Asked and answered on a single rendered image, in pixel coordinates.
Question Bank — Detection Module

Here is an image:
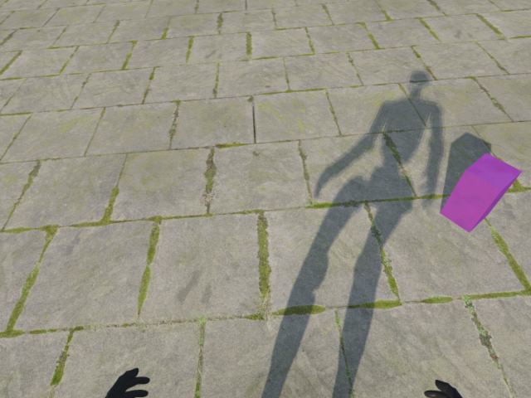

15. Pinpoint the robot right hand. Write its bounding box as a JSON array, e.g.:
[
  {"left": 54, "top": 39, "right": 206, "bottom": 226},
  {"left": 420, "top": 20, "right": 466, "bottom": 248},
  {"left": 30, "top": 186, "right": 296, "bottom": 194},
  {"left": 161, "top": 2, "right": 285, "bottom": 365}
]
[{"left": 424, "top": 380, "right": 462, "bottom": 398}]

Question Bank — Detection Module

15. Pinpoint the robot left hand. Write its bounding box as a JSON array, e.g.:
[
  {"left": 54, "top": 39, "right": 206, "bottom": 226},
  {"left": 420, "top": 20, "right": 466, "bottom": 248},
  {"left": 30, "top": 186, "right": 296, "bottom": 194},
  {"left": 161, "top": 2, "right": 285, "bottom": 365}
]
[{"left": 105, "top": 368, "right": 150, "bottom": 398}]

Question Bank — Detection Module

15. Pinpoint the carton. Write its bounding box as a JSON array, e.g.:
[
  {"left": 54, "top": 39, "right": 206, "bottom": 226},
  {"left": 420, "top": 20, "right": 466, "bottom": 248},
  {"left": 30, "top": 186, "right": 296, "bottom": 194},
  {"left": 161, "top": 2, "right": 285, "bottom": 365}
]
[{"left": 440, "top": 153, "right": 522, "bottom": 233}]

